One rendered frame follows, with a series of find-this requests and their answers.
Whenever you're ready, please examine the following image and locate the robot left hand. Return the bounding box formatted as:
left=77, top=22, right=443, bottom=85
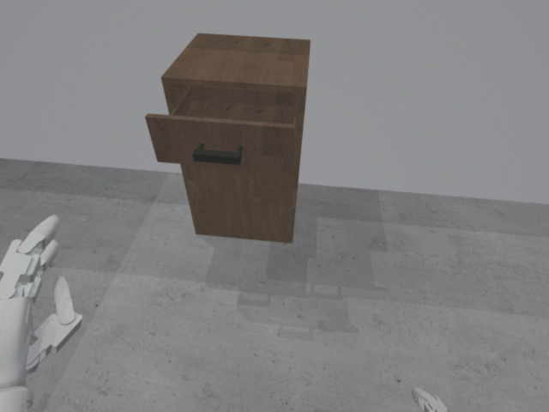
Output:
left=0, top=215, right=82, bottom=388

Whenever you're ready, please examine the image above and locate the cabinet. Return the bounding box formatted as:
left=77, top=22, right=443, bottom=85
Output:
left=161, top=33, right=311, bottom=243

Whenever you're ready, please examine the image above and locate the drawer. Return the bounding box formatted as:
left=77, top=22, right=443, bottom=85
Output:
left=145, top=85, right=299, bottom=173

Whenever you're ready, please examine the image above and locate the handle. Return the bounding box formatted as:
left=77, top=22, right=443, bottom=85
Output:
left=193, top=143, right=243, bottom=165

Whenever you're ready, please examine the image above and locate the robot right hand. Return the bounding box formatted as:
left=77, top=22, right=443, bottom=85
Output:
left=412, top=388, right=447, bottom=412

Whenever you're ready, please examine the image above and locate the robot left forearm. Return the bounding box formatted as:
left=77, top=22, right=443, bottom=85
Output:
left=0, top=386, right=33, bottom=412

